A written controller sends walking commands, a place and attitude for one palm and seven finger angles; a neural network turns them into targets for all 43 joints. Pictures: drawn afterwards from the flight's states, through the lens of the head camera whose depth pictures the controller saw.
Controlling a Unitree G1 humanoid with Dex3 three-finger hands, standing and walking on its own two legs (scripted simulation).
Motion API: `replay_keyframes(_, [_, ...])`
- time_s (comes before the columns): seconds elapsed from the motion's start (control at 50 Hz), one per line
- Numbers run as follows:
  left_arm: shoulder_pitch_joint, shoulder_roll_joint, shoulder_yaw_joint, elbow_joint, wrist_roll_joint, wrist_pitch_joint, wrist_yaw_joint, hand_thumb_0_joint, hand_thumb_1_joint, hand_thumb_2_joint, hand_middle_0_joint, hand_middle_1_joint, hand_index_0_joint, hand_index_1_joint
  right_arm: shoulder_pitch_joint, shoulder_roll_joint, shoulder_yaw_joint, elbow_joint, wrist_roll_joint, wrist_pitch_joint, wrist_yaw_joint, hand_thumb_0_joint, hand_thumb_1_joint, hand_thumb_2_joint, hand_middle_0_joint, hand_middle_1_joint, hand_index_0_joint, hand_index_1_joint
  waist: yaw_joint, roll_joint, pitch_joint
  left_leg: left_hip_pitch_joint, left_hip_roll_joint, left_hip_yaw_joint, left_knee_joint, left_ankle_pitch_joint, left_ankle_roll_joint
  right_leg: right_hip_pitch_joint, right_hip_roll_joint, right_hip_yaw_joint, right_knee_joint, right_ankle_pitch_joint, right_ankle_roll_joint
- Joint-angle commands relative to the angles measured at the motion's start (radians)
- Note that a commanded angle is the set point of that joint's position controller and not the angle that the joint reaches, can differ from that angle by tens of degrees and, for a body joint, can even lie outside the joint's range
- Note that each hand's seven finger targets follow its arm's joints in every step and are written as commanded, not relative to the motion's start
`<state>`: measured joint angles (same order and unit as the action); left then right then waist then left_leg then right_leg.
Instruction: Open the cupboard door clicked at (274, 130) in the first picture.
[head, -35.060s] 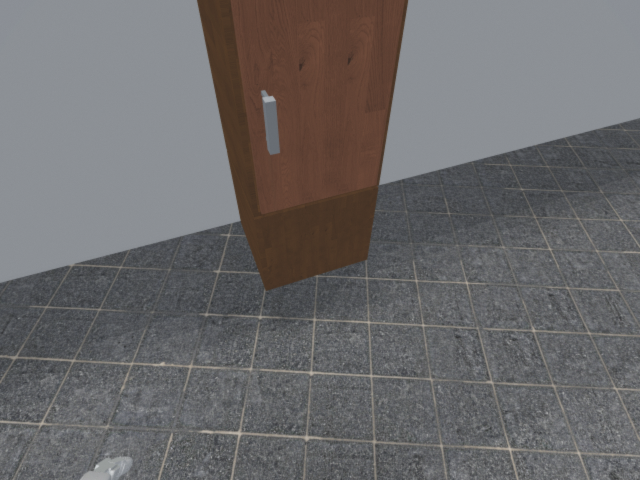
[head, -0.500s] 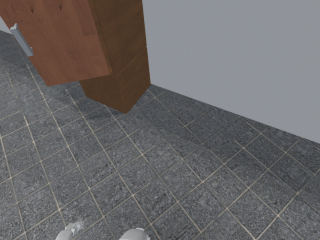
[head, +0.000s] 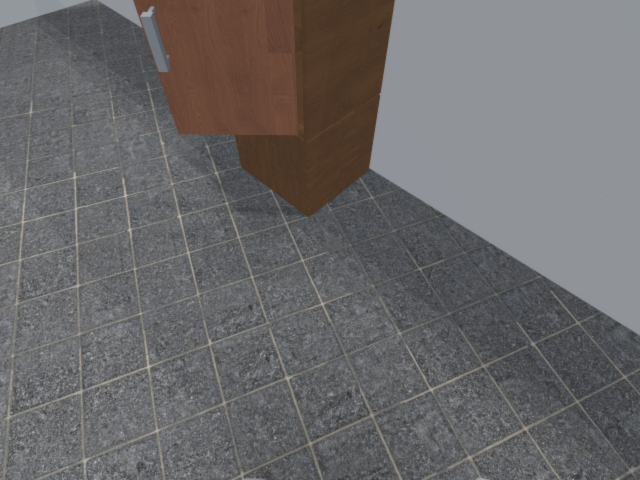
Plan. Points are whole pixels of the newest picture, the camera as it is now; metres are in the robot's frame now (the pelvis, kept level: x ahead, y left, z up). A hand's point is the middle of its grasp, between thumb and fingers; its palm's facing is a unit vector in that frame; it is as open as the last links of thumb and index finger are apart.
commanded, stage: take the last steps up to it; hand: left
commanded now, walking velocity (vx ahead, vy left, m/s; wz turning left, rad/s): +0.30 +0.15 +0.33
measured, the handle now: (158, 39) +1.07 +0.51 -0.02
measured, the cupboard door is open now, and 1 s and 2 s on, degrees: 44 44 44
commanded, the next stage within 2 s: come to a stop and stand still in 1.50 s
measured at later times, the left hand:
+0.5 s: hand out of the picture -0.01 +0.25 -0.19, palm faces +0.24 -0.96 -0.17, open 7.4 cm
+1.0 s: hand (162, 312) +0.38 +0.31 -0.15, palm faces +0.11 -0.98 -0.19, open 7.4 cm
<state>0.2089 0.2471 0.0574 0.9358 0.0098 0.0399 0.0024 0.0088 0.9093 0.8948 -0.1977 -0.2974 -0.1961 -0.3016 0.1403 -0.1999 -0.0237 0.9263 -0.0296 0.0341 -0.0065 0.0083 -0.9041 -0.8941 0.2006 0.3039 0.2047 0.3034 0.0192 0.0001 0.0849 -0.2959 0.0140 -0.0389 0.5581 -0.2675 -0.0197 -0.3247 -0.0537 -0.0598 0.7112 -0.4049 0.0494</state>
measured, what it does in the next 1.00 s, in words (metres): walks ahead: right foot, then left foot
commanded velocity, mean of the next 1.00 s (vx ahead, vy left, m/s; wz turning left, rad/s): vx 0.30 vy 0.12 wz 0.08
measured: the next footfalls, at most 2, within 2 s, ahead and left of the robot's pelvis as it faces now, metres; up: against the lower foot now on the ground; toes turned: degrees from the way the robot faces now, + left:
right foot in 0.02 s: +0.04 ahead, -0.13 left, +0.00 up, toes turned -4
left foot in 0.44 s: +0.14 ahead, +0.19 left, +0.00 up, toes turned +15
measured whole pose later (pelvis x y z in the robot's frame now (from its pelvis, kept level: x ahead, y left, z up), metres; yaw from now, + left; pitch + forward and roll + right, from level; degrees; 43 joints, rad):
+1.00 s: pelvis +0.26 +0.12 -0.01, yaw +9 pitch -1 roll +0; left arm 0.08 0.17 0.04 0.93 0.02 -0.06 -0.01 0.00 0.91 0.89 -0.20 -0.30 -0.20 -0.30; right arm 0.44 -0.16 -0.02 1.15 -0.02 -0.02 0.00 0.01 -0.91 -0.89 0.20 0.30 0.20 0.30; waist -0.05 0.02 0.08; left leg -0.19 -0.01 0.07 0.90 -0.50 0.02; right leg -0.32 -0.04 -0.13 0.61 -0.27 -0.04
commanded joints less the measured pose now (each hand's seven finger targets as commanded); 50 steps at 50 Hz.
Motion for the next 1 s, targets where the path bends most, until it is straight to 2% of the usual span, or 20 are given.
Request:
replay_keyframes(0.0, [0.157,0.18,0.042,-0.016,0.02,-0.049,0.013,0.0,0.9,0.9,-0.2,-0.3,-0.2,-0.3,-0.015,-0.097,-0.044,-0.078,0.024,-0.011,-0.002,0.0,-0.9,-0.9,0.2,0.3,0.2,0.3,0.041,-0.273,-0.137,-0.244,-0.051,0.042,0.183,-0.209,0.004,0.33,-0.268,0.354,-0.462,0.074,-0.098])
replay_keyframes(0.02, [0.165,0.228,0.05,-0.03,0.02,-0.048,0.012,0.0,0.9,0.9,-0.2,-0.3,-0.2,-0.3,-0.054,-0.128,-0.05,-0.101,0.017,-0.005,0.007,0.0,-0.9,-0.9,0.2,0.3,0.2,0.3,0.073,-0.307,-0.096,-0.282,-0.047,0.024,0.41,-0.362,-0.001,0.244,-0.42,0.496,-0.54,-0.005,-0.201])
replay_keyframes(0.04, [0.139,0.218,0.048,-0.044,0.018,-0.05,0.011,0.0,0.9,0.9,-0.2,-0.3,-0.2,-0.3,-0.065,-0.133,-0.055,-0.103,0.011,-0.006,0.016,0.0,-0.9,-0.9,0.2,0.3,0.2,0.3,0.058,-0.204,-0.05,-0.321,-0.013,-0.019,0.516,-0.304,0.009,0.188,-0.413,0.464,-0.557,-0.115,-0.232])
replay_keyframes(0.08, [0.089,0.147,0.034,-0.04,0.013,-0.066,0.011,0.0,0.9,0.9,-0.2,-0.3,-0.2,-0.3,-0.069,-0.134,-0.064,-0.059,0.003,-0.001,0.027,0.0,-0.9,-0.9,0.2,0.3,0.2,0.3,0.018,-0.197,0.024,-0.364,0.028,-0.029,0.624,-0.131,-0.002,0.152,-0.32,0.35,-0.544,-0.061,-0.17])
replay_keyframes(0.14, [0.123,0.105,0.028,-0.018,0.012,-0.089,0.01,0.0,0.9,0.9,-0.2,-0.3,-0.2,-0.3,-0.065,-0.098,-0.054,-0.05,0.007,-0.006,0.044,0.0,-0.9,-0.9,0.2,0.3,0.2,0.3,0.019,-0.179,-0.003,-0.36,0.042,0.022,0.544,-0.043,-0.024,0.232,-0.281,0.16,-0.526,0.155,-0.137])
replay_keyframes(0.22, [0.225,0.118,0.035,0.041,0.017,-0.102,0.012,0.0,0.9,0.9,-0.2,-0.3,-0.2,-0.3,-0.125,-0.061,-0.044,-0.057,0.013,-0.016,0.054,0.0,-0.9,-0.9,0.2,0.3,0.2,0.3,0.064,-0.149,-0.05,-0.348,0.037,0.083,0.352,-0.054,-0.034,0.374,-0.31,0.106,-0.496,0.312,-0.153])
replay_keyframes(0.32, [0.207,0.142,0.045,0.073,0.025,-0.096,0.006,0.0,0.9,0.9,-0.2,-0.3,-0.2,-0.3,-0.139,-0.045,-0.031,-0.068,0.016,-0.034,0.062,0.0,-0.9,-0.9,0.2,0.3,0.2,0.3,0.057,-0.213,-0.036,-0.19,0.031,0.125,0.104,-0.085,-0.011,0.296,-0.335,0.052,-0.448,0.307,-0.142])
replay_keyframes(0.38, [0.144,0.144,0.048,0.067,0.016,-0.088,-0.003,0.0,0.9,0.9,-0.2,-0.3,-0.2,-0.3,0.062,-0.091,-0.037,-0.007,0.009,-0.051,0.048,0.0,-0.9,-0.9,0.2,0.3,0.2,0.3,-0.045,-0.129,-0.077,0.181,-0.039,0.21,-0.09,0.007,0.014,0.091,-0.252,-0.063,-0.259,0.291,-0.083])
replay_keyframes(0.4, [0.14,0.095,0.037,0.052,0.012,-0.084,-0.011,0.0,0.9,0.9,-0.2,-0.3,-0.2,-0.3,0.21,-0.18,-0.059,0.033,0.003,-0.06,0.034,0.0,-0.9,-0.9,0.2,0.3,0.2,0.3,-0.112,0.078,-0.156,0.388,0.083,0.051,-0.136,-0.067,0.061,-0.052,-0.177,-0.134,-0.001,0.193,-0.043])
replay_keyframes(0.42, [0.099,0.034,0.02,0.006,0.005,-0.082,-0.017,0.0,0.9,0.9,-0.2,-0.3,-0.2,-0.3,0.341,-0.28,-0.087,0.056,-0.004,-0.065,0.018,0.0,-0.9,-0.9,0.2,0.3,0.2,0.3,-0.155,0.343,-0.203,0.484,0.332,-0.332,-0.249,-0.112,0.171,-0.29,-0.037,-0.157,0.313,-0.21,0.005])
replay_keyframes(0.46, [-0.021,0.024,0.016,-0.031,0.012,-0.078,-0.009,0.0,0.9,0.9,-0.2,-0.3,-0.2,-0.3,0.32,-0.251,-0.072,0.061,-0.002,-0.054,-0.003,0.0,-0.9,-0.9,0.2,0.3,0.2,0.3,-0.139,0.187,-0.106,0.334,0.372,-0.344,-0.334,-0.145,0.254,-0.402,-0.08,0.006,0.548,-0.165,-0.045])
replay_keyframes(0.54, [0.071,0.001,0.01,0.039,0.021,-0.055,-0.021,0.0,0.9,0.9,-0.2,-0.3,-0.2,-0.3,0.147,-0.126,-0.031,0.028,0.001,-0.082,-0.015,0.0,-0.9,-0.9,0.2,0.3,0.2,0.3,-0.02,0.128,-0.014,0.072,0.259,-0.146,-0.389,-0.083,0.193,-0.273,-0.11,0.021,0.484,0.051,-0.043])
replay_keyframes(0.64, [0.003,-0.008,0.004,0.012,0.018,-0.055,-0.022,0.0,0.9,0.9,-0.2,-0.3,-0.2,-0.3,0.224,-0.101,-0.031,0.074,0.004,-0.106,-0.015,0.0,-0.9,-0.9,0.2,0.3,0.2,0.3,-0.019,0.037,-0.055,0.206,0.237,-0.057,-0.392,0.197,0.226,-0.268,-0.083,0.005,0.253,0.142,-0.038])
replay_keyframes(0.8, [-0.169,-0.003,-0.004,-0.056,0.015,-0.058,-0.023,0.0,0.9,0.9,-0.2,-0.3,-0.2,-0.3,0.313,-0.103,-0.02,0.143,-0.003,-0.102,-0.013,0.0,-0.9,-0.9,0.2,0.3,0.2,0.3,-0.046,0.047,0.013,0.246,0.247,-0.014,-0.342,0.359,0.217,-0.18,-0.035,-0.025,0.009,0.147,-0.061])
replay_keyframes(0.84, [-0.146,0.003,-0.001,-0.054,0.017,-0.062,-0.023,0.0,0.9,0.9,-0.2,-0.3,-0.2,-0.3,0.315,-0.102,-0.017,0.159,-0.004,-0.1,-0.015,0.0,-0.9,-0.9,0.2,0.3,0.2,0.3,-0.029,0.044,0.015,0.222,0.227,0.012,-0.275,0.413,0.194,-0.076,-0.006,-0.045,-0.071,0.159,-0.074])
replay_keyframes(0.88, [0.031,0.039,0.015,-0.004,0.018,-0.076,-0.022,0.0,0.9,0.9,-0.2,-0.3,-0.2,-0.3,0.301,-0.101,-0.014,0.166,0.008,-0.101,-0.015,0.0,-0.9,-0.9,0.2,0.3,0.2,0.3,0.055,-0.012,-0.071,0.128,0.146,0.073,-0.034,0.475,0.135,0.237,0.015,-0.036,-0.202,0.242,-0.102])
replay_keyframes(0.9, [0.182,0.108,0.036,0.038,0.022,-0.089,-0.014,0.0,0.9,0.9,-0.2,-0.3,-0.2,-0.3,0.292,-0.088,-0.017,0.147,0.021,-0.106,-0.011,0.0,-0.9,-0.9,0.2,0.3,0.2,0.3,0.108,-0.118,-0.175,-0.06,0.074,0.129,0.186,0.339,0.085,0.502,-0.143,0.167,-0.238,0.263,-0.17])
replay_keyframes(0.92, [0.288,0.196,0.056,0.066,0.016,-0.088,-0.004,0.0,0.9,0.9,-0.2,-0.3,-0.2,-0.3,0.306,-0.067,-0.016,0.116,0.027,-0.106,-0.007,0.0,-0.9,-0.9,0.2,0.3,0.2,0.3,0.118,-0.296,-0.238,-0.288,-0.054,0.175,0.488,-0.269,0.032,0.67,-0.419,0.528,-0.372,0.355,-0.296])
replay_keyframes(0.94, [0.266,0.193,0.057,0.057,0.001,-0.086,0.005,0.0,0.9,0.9,-0.2,-0.3,-0.2,-0.3,0.249,-0.112,-0.028,0.105,0.018,-0.096,-0.006,0.0,-0.9,-0.9,0.2,0.3,0.2,0.3,0.112,-0.142,-0.171,-0.338,0.008,0.054,0.633,-0.318,0.035,0.544,-0.458,0.563,-0.441,0.3,-0.335])
replay_keyframes(0.98, [0.12,0.103,0.033,0.023,0.0,-0.088,0.014,0.0,0.9,0.9,-0.2,-0.3,-0.2,-0.3,0.151,-0.063,-0.03,0.092,0.014,-0.084,-0.002,0.0,-0.9,-0.9,0.2,0.3,0.2,0.3,0.049,-0.078,-0.006,-0.348,0.081,0.007,0.615,-0.175,0.024,0.278,-0.366,0.388,-0.479,0.281,-0.278])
